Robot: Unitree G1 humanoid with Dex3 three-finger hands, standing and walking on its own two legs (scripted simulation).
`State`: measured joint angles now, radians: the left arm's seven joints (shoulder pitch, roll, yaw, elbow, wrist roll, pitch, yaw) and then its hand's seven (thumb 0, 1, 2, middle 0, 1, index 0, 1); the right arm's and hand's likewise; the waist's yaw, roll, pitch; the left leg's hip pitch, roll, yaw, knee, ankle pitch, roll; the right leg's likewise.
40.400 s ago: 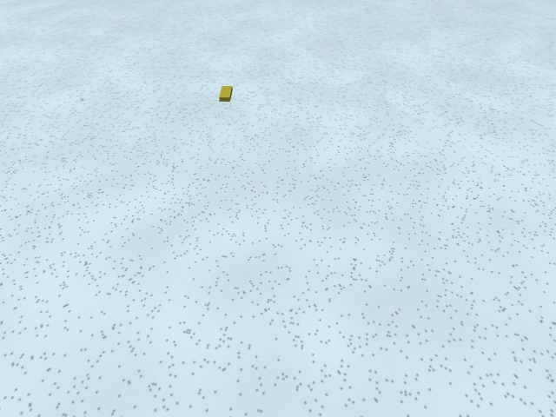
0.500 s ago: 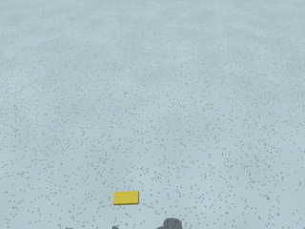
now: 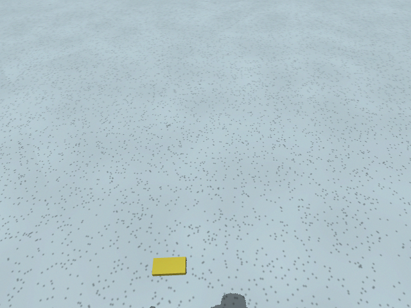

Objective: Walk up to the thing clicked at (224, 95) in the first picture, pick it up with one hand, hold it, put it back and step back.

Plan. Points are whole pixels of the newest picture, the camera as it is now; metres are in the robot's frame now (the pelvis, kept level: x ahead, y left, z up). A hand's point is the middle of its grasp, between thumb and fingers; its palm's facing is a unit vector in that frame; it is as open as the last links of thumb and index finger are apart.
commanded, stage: stand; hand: left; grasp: from above
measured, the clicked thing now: (169, 266) +0.41 +0.22 -0.76
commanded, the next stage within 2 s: step back in 0.30 s
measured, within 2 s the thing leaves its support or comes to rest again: neither
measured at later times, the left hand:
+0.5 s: hand out of the picture +0.10 +0.27 -0.16, palm faces -0.04 -0.93 -0.37, open 7.4 cm
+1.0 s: hand out of the picture +0.01 +0.27 -0.18, palm faces -0.13 -0.91 -0.39, open 7.4 cm
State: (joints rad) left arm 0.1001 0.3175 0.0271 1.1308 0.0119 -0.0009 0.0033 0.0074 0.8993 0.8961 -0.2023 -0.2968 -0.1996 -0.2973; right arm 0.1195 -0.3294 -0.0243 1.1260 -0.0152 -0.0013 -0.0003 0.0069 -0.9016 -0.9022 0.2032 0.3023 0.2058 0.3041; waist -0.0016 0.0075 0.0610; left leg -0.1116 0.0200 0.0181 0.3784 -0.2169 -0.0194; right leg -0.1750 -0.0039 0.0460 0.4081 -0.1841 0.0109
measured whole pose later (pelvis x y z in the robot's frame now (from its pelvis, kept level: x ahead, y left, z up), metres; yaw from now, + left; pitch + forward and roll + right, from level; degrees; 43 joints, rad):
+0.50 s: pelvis -0.03 +0.01 -0.01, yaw -1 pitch -1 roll +0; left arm 0.05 0.37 0.05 0.98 0.01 0.03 0.01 0.01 0.90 0.90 -0.20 -0.30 -0.20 -0.30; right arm 0.06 -0.39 -0.05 1.02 0.01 0.04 0.01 0.01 -0.90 -0.90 0.20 0.30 0.21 0.30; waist -0.01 -0.01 0.16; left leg -0.29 -0.02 -0.01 0.68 -0.38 0.02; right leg -0.31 0.00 0.07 0.52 -0.19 0.01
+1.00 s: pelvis -0.13 +0.02 -0.03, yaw -6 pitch -3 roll -1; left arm 0.12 0.37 0.08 0.88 0.02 0.05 0.01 0.01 0.90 0.90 -0.20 -0.30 -0.20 -0.30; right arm 0.11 -0.38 -0.04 0.87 -0.01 0.03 -0.01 0.01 -0.90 -0.90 0.21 0.30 0.21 0.30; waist -0.02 0.01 0.22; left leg -0.37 0.04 0.06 0.71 -0.28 0.02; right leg -0.25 0.05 0.07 0.67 -0.36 -0.01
